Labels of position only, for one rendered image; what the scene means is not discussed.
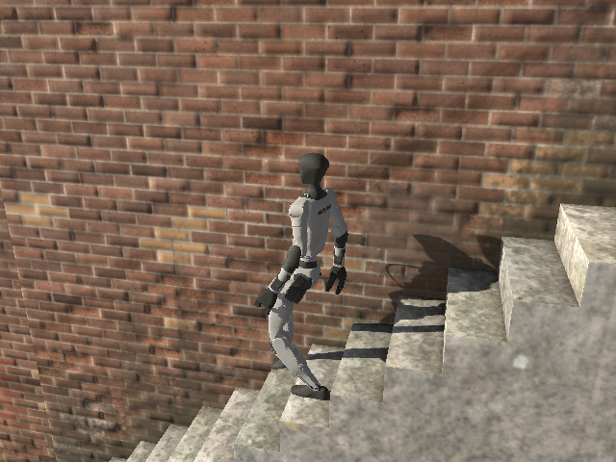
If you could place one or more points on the right robot hand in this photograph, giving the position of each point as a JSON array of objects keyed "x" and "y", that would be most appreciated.
[{"x": 339, "y": 273}]

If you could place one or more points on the robot left upper arm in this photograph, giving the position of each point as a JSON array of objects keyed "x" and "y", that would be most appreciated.
[{"x": 299, "y": 212}]

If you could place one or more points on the right robot forearm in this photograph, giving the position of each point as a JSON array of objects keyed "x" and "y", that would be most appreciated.
[{"x": 340, "y": 250}]

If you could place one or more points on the humanoid robot torso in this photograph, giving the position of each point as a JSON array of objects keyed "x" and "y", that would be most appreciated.
[{"x": 317, "y": 229}]

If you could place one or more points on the robot right upper arm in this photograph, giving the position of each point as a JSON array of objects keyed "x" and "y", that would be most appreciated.
[{"x": 340, "y": 227}]

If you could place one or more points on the left robot hand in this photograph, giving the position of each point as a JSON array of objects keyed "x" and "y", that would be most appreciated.
[{"x": 267, "y": 298}]

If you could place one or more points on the left robot foot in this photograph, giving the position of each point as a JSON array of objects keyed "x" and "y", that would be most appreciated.
[{"x": 306, "y": 392}]

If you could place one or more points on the left robot forearm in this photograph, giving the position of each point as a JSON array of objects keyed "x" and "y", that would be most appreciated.
[{"x": 291, "y": 263}]

